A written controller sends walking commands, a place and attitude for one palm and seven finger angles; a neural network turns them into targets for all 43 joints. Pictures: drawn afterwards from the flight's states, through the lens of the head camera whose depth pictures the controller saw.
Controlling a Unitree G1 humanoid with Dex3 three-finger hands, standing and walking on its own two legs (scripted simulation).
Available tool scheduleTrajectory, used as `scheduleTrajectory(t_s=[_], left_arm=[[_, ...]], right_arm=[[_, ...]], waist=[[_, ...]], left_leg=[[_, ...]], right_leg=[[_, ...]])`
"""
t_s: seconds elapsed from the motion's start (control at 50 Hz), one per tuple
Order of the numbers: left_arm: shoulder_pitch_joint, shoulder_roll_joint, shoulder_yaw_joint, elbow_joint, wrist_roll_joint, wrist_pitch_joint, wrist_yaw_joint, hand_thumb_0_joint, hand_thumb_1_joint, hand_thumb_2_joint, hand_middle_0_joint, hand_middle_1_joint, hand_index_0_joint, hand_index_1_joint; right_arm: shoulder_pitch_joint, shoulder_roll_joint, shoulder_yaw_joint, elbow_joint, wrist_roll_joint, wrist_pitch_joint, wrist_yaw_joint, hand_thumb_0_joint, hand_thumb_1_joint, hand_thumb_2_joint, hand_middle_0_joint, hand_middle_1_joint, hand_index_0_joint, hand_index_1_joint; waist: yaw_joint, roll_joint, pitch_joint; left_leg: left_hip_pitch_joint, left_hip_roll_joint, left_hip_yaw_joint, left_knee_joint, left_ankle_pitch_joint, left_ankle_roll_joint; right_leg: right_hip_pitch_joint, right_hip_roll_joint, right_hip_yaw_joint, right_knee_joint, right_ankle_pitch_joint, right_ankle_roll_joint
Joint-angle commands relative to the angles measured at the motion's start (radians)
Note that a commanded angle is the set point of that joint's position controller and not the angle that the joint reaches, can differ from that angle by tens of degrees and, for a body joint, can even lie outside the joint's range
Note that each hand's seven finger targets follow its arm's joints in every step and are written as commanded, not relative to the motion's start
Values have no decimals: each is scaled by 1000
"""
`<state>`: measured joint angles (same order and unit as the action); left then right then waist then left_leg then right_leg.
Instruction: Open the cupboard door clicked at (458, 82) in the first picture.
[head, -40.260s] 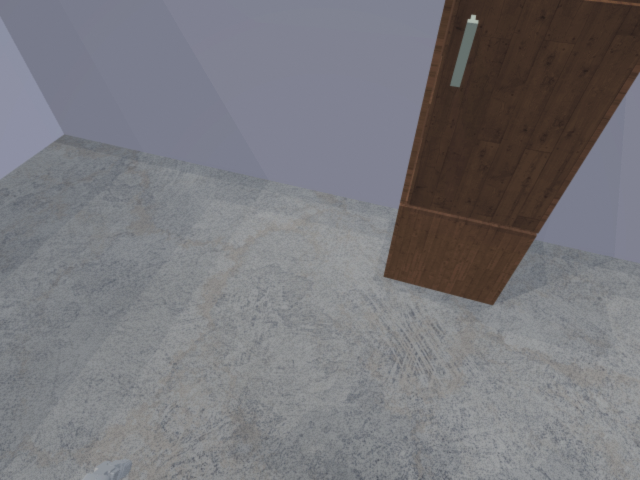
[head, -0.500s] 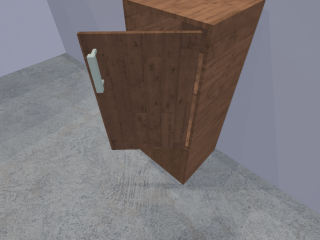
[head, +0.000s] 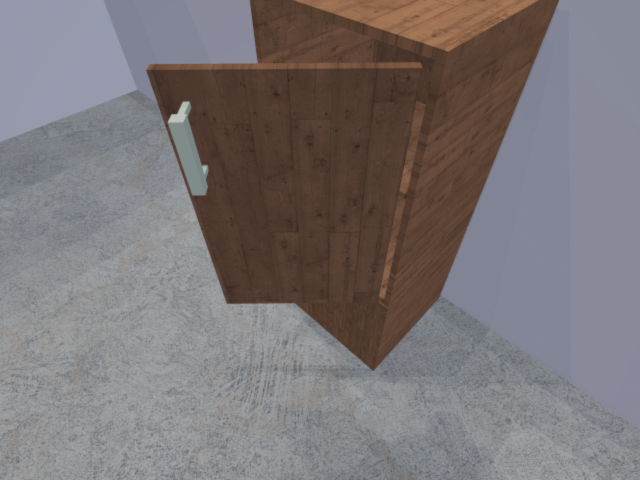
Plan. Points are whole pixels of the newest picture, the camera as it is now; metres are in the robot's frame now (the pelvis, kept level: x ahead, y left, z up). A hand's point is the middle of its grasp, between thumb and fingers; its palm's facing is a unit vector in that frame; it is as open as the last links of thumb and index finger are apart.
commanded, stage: look again from close up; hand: left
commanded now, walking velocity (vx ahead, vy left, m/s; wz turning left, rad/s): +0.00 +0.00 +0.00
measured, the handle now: (192, 149) +0.54 +0.23 +0.13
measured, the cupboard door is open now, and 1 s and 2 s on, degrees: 44 44 44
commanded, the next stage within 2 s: raise the hand with hooked fingers in 0.18 s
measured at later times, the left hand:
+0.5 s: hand (148, 391) +0.22 +0.23 +0.00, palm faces +0.26 -0.96 -0.09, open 7.7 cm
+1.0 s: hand (133, 388) +0.22 +0.24 +0.02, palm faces +0.02 -1.00 -0.04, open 10.4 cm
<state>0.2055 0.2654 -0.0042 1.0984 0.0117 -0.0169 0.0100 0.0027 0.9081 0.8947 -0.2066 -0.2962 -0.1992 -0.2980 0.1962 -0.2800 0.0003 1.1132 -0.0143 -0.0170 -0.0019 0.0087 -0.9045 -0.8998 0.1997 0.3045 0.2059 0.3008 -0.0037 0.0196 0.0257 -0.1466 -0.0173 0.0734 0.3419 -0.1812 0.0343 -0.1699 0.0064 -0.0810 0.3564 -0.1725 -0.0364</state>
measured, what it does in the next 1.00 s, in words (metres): stands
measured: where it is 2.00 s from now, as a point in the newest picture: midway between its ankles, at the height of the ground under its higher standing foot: outside the picture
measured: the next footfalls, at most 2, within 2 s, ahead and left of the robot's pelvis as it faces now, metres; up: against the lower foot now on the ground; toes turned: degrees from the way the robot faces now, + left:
none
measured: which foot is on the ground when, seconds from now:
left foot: down 0.00-1.00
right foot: down 0.00-1.00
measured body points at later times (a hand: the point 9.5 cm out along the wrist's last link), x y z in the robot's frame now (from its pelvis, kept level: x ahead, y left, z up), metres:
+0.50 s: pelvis +0.01 +0.00 -0.02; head +0.02 -0.02 +0.43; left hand +0.20 +0.28 +0.01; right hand +0.17 -0.25 -0.11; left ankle +0.00 +0.09 -0.75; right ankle +0.02 -0.09 -0.75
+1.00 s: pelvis -0.01 +0.00 -0.05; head +0.02 +0.00 +0.40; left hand +0.21 +0.29 +0.02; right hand +0.17 -0.23 -0.12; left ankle +0.00 +0.09 -0.75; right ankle +0.01 -0.09 -0.75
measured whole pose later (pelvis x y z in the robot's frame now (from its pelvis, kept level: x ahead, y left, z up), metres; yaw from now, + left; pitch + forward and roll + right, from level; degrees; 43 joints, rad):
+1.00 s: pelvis -0.01 +0.00 -0.05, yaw +1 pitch +7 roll -2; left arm 0.29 0.34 0.32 0.10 -0.38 -0.25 -0.42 0.01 0.26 0.62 -0.25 -0.71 -0.25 -0.71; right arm 0.23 -0.22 0.04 0.60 0.05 -0.25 -0.08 0.02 -0.90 -0.90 0.20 0.31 0.21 0.30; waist 0.00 0.03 -0.09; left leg -0.59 0.02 0.03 0.88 -0.43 0.03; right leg -0.57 0.01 -0.12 0.82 -0.39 -0.05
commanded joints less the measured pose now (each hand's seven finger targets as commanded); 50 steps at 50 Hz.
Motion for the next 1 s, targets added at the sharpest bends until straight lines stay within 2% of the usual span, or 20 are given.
scheduleTrajectory(t_s=[0.0,0.24,0.26,0.28,0.3,0.32,0.34,0.36,0.4,0.44,0.48,0.54,0.6,0.66,0.7,0.76,0.84,0.9,0.92,0.98], left_arm=[[-17,180,30,-54,3,-24,19,0,900,900,-200,-300,-200,-300],[-41,198,31,-56,6,-21,20,0,900,900,-200,-300,-200,-300],[89,80,23,-32,4,-32,60,0,900,900,-200,-300,-200,-300],[-684,454,400,-1365,-143,-240,40,0,877,890,-202,-315,-202,-315],[-99,314,315,-1023,-87,-200,24,0,853,880,-203,-330,-203,-330],[-73,261,277,-1017,-143,-196,46,0,830,870,-205,-345,-205,-345],[148,41,193,-900,-176,-154,29,0,807,860,-207,-360,-207,-360],[17,37,202,-1044,-208,-197,6,0,783,850,-208,-375,-208,-375],[203,11,238,-915,-241,-301,-58,0,737,830,-212,-405,-212,-405],[384,-33,265,-767,-272,-411,-153,0,690,810,-215,-435,-215,-435],[394,-17,277,-785,-312,-553,-272,0,643,790,-218,-465,-218,-465],[298,114,372,-882,-350,-670,-431,0,573,760,-223,-510,-223,-510],[154,202,452,-1081,-404,-645,-460,0,503,730,-228,-555,-228,-555],[15,195,437,-1284,-431,-619,-415,0,433,700,-233,-600,-233,-600],[-54,157,371,-1329,-411,-610,-388,0,387,680,-237,-630,-237,-630],[-31,167,333,-1309,-373,-539,-392,0,317,650,-242,-675,-242,-675],[59,202,365,-1163,-360,-375,-436,0,223,610,-248,-735,-248,-735],[109,230,440,-1147,-402,-273,-423,0,153,580,-253,-780,-253,-780],[120,254,487,-1129,-424,-255,-414,0,130,570,-255,-795,-255,-795],[92,247,506,-1219,-438,-268,-366,0,60,540,-260,-840,-260,-840]], right_arm=[[-20,-176,-31,-46,3,-28,-20,0,-900,-900,200,300,200,300],[-69,-192,-27,-48,1,-26,-22,0,-900,-900,200,300,200,300],[-50,-84,-13,-99,19,-26,-13,0,-900,-900,200,300,200,300],[-24,-164,-58,-434,56,-126,-51,0,-900,-900,200,300,200,300],[-112,-128,-38,-436,31,-198,-74,0,-900,-900,200,300,200,300],[-85,-151,-32,-407,45,-215,-73,0,-900,-900,200,300,200,300],[-26,-83,-45,-395,54,-217,-61,0,-900,-900,200,300,200,300],[-63,-114,-61,-471,48,-230,-52,0,-900,-900,200,300,200,300],[-67,-113,-81,-498,33,-250,-53,0,-900,-900,200,300,200,300],[-74,-103,-82,-523,37,-252,-37,0,-900,-900,200,300,200,300],[-104,-105,-87,-564,44,-272,-25,0,-900,-900,200,300,200,300],[-102,-125,-86,-636,49,-303,-11,0,-900,-900,200,300,200,300],[-95,-105,-79,-691,53,-311,-35,0,-900,-900,200,300,200,300],[-45,-91,-63,-689,51,-308,-56,0,-900,-900,200,300,200,300],[-39,-93,-53,-666,53,-319,-73,0,-900,-900,200,300,200,300],[-3,-104,-47,-630,52,-325,-88,0,-900,-900,200,300,200,300],[-12,-108,-37,-630,66,-312,-94,0,-900,-900,200,300,200,300],[-41,-98,-31,-667,70,-299,-96,0,-900,-900,200,300,200,300],[-52,-95,-29,-671,67,-295,-95,0,-900,-900,200,300,200,300],[-40,-87,-24,-688,65,-294,-88,0,-900,-900,200,300,200,300]], waist=[[-2,-23,-73],[2,-27,-62],[15,-71,-35],[-60,64,-447],[62,236,-320],[25,280,-278],[-6,173,-184],[-8,103,-74],[12,-130,-20],[47,-268,20],[59,-262,-41],[68,-50,-214],[66,27,-378],[20,78,-391],[-16,85,-320],[-38,85,-300],[-5,43,-260],[41,-17,-275],[62,-33,-276],[66,1,-291]], left_leg=[[34,155,-132,-63,202,2],[66,157,-127,-77,224,-2],[-8,173,-52,127,129,-19],[175,-18,-107,35,333,-27],[196,16,-43,50,485,-4],[145,25,-68,67,424,-51],[134,44,-80,70,410,-43],[42,42,-102,103,333,-45],[-121,25,-88,180,152,-29],[-304,6,-77,262,30,-35],[-436,-8,-59,372,-53,-40],[-495,-20,-49,482,-68,-43],[-502,-17,-43,536,-96,-21],[-449,5,-79,544,-87,-5],[-435,18,-97,532,-130,3],[-401,27,-115,521,-37,8],[-404,25,-121,461,2,3],[-406,19,-117,410,-6,-5],[-403,17,-119,403,12,-10],[-363,17,-107,367,22,-12]], right_leg=[[61,-149,137,-47,189,-6],[73,-152,137,-66,218,-2],[41,-195,171,-23,425,75],[124,-47,95,79,426,-4],[57,-24,63,95,272,-29],[23,-31,23,80,151,-34],[-59,-19,12,76,121,-10],[-118,-17,-1,96,105,-2],[-220,-5,-23,148,47,14],[-306,-3,-19,233,-28,15],[-367,-12,20,327,-76,13],[-368,-31,83,434,-82,-2],[-344,-38,151,428,-185,21],[-340,-28,163,400,-197,27],[-408,-13,139,387,-253,19],[-393,-5,105,401,-82,15],[-325,-8,78,363,-16,20],[-248,-17,65,325,-38,29],[-208,-15,71,318,-25,26],[-197,-11,51,309,-17,27]])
